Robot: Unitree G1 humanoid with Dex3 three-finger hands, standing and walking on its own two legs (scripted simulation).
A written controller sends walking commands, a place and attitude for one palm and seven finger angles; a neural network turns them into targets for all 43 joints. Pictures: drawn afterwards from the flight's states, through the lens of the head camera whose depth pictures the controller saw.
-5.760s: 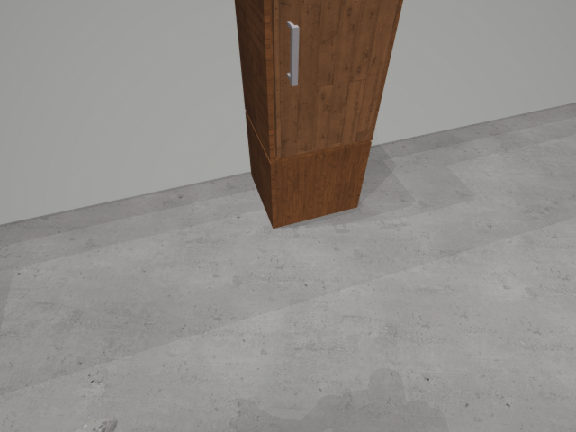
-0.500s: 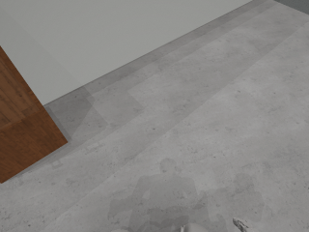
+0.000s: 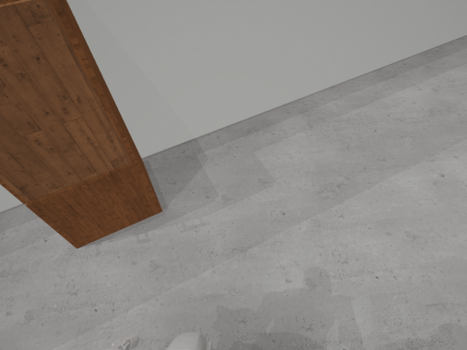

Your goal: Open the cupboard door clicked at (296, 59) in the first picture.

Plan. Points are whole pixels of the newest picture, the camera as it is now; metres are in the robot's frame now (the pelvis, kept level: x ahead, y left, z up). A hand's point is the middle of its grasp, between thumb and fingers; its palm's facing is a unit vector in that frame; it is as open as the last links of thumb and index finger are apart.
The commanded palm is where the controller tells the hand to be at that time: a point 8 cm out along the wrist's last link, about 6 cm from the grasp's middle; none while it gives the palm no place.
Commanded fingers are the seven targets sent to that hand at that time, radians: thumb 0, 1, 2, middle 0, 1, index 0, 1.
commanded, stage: turn to face it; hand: left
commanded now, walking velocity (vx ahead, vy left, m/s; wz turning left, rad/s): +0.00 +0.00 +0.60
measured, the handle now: out of the picture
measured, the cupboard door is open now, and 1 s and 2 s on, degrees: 0 0 0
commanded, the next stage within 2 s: take the last steps up to it in 0.72 s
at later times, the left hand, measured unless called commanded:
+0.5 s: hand out of the picture +0.02 +0.28 -0.16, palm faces +0.30 -0.92 -0.26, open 7.4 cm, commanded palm none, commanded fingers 0.00 0.90 0.90 -0.20 -0.30 -0.20 -0.30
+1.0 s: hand out of the picture -0.05 +0.20 -0.16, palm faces +0.48 -0.84 -0.24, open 7.3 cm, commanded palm none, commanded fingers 0.00 0.90 0.90 -0.20 -0.30 -0.20 -0.30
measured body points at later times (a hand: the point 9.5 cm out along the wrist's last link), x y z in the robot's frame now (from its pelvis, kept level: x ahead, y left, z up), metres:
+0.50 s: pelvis +0.00 +0.04 +0.00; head +0.03 +0.07 +0.45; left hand +0.00 +0.32 -0.14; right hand +0.17 -0.17 -0.13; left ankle -0.01 +0.14 -0.74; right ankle +0.04 -0.11 -0.68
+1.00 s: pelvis +0.01 +0.02 +0.00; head +0.03 +0.01 +0.45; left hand -0.08 +0.25 -0.14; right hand +0.17 -0.19 -0.16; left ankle -0.08 +0.14 -0.68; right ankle +0.04 -0.09 -0.74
